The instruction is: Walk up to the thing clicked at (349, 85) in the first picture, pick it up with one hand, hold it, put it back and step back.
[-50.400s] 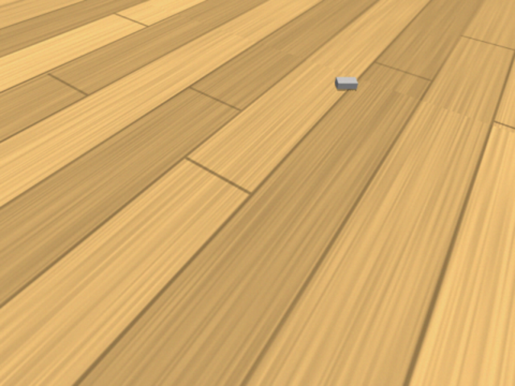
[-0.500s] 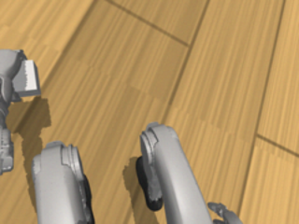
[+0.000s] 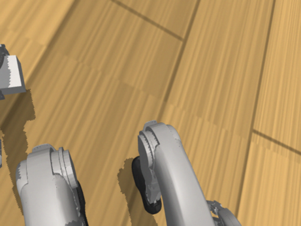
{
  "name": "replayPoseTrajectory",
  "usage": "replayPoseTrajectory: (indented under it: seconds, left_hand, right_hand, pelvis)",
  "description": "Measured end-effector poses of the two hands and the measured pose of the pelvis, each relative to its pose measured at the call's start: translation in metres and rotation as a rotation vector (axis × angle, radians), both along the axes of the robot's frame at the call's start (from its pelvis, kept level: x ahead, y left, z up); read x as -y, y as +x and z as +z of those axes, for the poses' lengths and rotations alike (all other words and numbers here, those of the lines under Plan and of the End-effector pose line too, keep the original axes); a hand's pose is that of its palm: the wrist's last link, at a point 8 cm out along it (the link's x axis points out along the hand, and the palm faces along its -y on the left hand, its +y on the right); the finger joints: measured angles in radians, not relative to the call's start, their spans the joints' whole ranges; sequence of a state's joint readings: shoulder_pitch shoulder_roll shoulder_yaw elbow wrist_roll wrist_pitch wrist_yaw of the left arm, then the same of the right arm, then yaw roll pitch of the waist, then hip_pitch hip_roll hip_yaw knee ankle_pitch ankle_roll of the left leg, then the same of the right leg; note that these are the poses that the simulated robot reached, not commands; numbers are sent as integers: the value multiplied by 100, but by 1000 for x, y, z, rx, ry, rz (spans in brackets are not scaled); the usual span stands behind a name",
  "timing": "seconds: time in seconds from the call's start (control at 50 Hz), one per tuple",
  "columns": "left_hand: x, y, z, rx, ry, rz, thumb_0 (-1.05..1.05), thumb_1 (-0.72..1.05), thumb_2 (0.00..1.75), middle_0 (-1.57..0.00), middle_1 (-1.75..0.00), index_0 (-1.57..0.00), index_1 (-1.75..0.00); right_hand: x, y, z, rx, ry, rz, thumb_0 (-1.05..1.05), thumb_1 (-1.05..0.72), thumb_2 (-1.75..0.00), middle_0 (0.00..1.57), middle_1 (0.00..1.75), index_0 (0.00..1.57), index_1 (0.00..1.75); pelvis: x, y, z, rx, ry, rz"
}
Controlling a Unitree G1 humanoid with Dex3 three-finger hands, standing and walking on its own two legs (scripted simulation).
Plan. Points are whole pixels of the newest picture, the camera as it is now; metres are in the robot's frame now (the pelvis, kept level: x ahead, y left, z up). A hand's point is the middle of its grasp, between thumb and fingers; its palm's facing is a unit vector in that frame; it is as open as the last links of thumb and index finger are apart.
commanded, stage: lower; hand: left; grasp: from above
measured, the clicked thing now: out of the picture +0.50 +0.30 -0.19
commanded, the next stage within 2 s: rest in 0.24 s
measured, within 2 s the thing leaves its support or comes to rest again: rests again in 1.70 s
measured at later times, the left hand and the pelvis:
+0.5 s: hand (4, 81) +0.50 +0.27 -0.23, palm faces -0.47 -0.07 -0.88, open 11.0 cm; pelvis +0.00 +0.00 -0.01, yaw -3 degrees
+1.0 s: hand (9, 85) +0.50 +0.27 -0.26, palm faces -0.47 -0.09 -0.88, open 11.0 cm; pelvis +0.00 +0.01 -0.02, yaw -5 degrees
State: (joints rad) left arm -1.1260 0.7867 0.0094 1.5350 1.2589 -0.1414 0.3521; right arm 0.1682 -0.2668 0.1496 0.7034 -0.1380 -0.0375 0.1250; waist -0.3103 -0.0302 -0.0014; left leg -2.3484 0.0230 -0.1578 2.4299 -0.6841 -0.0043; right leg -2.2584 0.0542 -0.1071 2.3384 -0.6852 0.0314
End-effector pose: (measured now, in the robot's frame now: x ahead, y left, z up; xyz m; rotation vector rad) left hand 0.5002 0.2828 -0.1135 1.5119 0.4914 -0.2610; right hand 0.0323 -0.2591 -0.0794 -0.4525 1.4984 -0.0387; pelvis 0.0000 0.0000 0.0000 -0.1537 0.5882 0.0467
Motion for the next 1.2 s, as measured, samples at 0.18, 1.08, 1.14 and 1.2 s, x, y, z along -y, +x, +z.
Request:
replayPoseTrajectory:
  seconds: [0.18, 1.08, 1.14, 1.2]
  left_hand:
    - [2, 2, -24, -20, -17, -8, 0, -10, 54, -59, -61, -60, -59]
    - [12, 8, -87, -3, -33, 1, 0, -10, 54, -58, -61, -60, -59]
    - [14, 8, -90, -1, -36, 7, 0, -10, 54, -58, -61, -60, -59]
    - [15, 10, -92, 1, -34, 7, 0, -10, 54, -58, -61, -60, -59]
  right_hand:
    - [3, -3, -1, -15, -12, 34, 0, -91, -90, 21, 30, 21, 30]
    - [-15, -17, 20, -49, 1, 138, 0, -91, -90, 21, 30, 21, 30]
    - [-18, -17, 20, -47, 10, 144, 0, -91, -90, 21, 30, 21, 30]
    - [-19, -16, 21, -42, 16, 150, 0, -91, -90, 21, 30, 21, 30]
  pelvis:
    - [0, 0, -8, 13, -12, -9]
    - [-6, 1, -17, 61, -71, -44]
    - [-7, 1, -17, 62, -73, -45]
    - [-7, 1, -17, 64, -76, -47]
